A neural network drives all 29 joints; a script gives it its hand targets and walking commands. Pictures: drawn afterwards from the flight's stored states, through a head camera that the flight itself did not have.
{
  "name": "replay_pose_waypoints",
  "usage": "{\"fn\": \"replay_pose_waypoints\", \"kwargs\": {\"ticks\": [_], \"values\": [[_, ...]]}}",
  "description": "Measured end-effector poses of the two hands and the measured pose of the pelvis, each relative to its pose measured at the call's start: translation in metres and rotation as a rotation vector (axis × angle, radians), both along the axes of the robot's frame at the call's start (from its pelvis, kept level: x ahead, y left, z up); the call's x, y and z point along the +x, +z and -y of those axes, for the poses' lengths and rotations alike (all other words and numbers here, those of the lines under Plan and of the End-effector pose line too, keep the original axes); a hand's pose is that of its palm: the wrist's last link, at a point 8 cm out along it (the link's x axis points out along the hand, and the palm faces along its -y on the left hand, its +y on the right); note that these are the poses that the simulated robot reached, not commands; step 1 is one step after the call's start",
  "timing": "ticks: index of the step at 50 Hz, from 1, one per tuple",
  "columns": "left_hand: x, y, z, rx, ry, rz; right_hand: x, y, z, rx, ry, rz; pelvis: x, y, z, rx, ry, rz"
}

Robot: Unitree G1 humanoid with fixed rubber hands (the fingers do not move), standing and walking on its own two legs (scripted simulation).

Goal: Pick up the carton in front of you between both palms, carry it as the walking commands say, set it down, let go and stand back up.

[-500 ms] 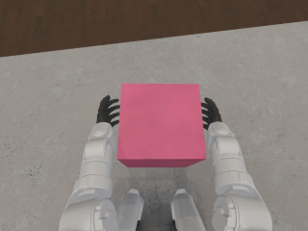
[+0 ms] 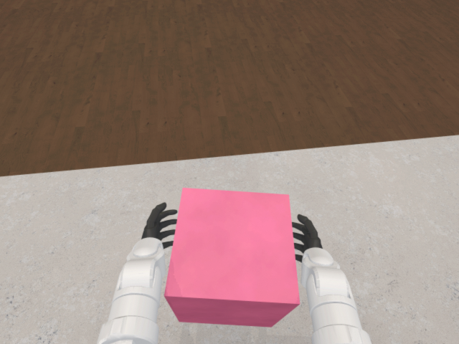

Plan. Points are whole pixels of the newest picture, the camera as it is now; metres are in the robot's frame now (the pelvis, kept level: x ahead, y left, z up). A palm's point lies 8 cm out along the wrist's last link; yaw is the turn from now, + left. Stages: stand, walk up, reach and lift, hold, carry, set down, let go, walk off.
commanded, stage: reach and lift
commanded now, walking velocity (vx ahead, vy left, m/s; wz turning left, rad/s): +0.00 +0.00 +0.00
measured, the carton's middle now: (230, 262) +0.31 +0.00 -0.08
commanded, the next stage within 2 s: hold in 1.14 s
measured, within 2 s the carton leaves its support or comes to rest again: neither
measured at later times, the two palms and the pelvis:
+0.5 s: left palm (147, 239) +0.29 +0.15 +0.05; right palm (319, 252) +0.28 -0.15 +0.04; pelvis -0.02 +0.00 +0.01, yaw +0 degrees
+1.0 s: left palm (146, 233) +0.30 +0.15 +0.06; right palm (319, 245) +0.29 -0.15 +0.05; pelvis +0.00 +0.00 +0.02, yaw +0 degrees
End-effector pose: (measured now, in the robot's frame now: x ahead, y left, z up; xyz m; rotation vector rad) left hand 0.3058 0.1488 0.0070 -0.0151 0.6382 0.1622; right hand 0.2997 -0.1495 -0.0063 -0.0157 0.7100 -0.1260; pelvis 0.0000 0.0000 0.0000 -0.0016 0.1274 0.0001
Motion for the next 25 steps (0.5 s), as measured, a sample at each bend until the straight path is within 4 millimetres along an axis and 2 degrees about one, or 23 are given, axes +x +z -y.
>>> {"fn": "replay_pose_waypoints", "kwargs": {"ticks": [5,9,16,25], "values": [[-0.007,0.024,-0.002,0.008,-0.018,0.012,-0.01,0.025,-0.002,-0.008,-0.007,0.013,0.004,0.01,-0.001,-0.001,0.003,0.088],[-0.012,0.034,-0.002,0.018,-0.03,0.002,-0.016,0.036,-0.002,-0.023,-0.002,0.004,0.001,0.013,-0.001,-0.002,0.004,0.142],[-0.017,0.034,0.0,0.022,-0.031,-0.027,-0.022,0.036,-0.001,-0.024,-0.004,-0.023,-0.01,0.012,-0.001,-0.001,0.001,0.179],[-0.015,0.04,0.001,0.021,-0.02,-0.01,-0.017,0.042,0.0,-0.018,-0.002,-0.003,-0.015,0.012,0.002,0.001,0.001,0.185]]}}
